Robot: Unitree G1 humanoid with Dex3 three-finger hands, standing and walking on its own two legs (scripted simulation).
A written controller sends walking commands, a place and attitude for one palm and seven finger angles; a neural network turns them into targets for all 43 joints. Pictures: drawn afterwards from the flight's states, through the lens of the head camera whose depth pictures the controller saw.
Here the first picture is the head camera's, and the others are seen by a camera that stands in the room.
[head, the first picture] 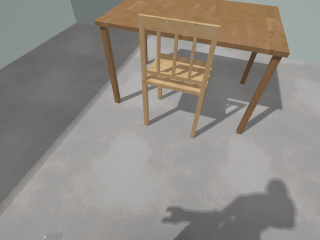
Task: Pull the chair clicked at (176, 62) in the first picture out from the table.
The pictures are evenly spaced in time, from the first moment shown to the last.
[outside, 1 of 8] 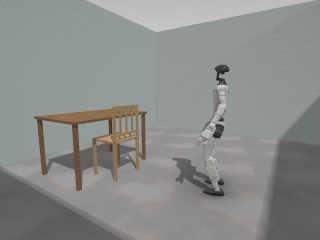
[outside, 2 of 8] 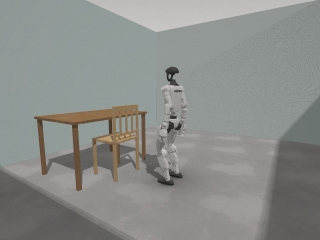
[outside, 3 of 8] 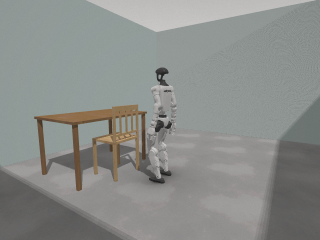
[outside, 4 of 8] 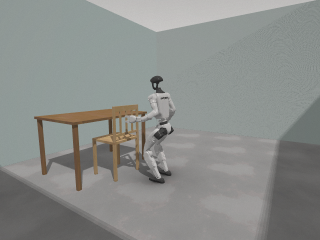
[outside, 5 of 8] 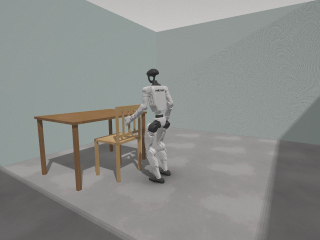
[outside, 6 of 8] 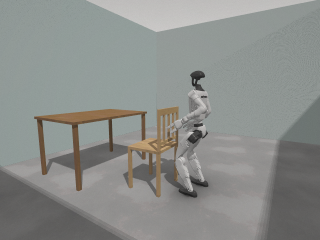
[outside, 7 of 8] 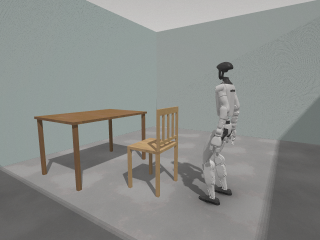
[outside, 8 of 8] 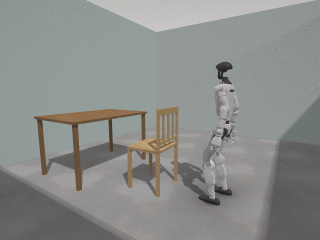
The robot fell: no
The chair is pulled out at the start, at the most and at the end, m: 0.00 0.60 0.59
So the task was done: yes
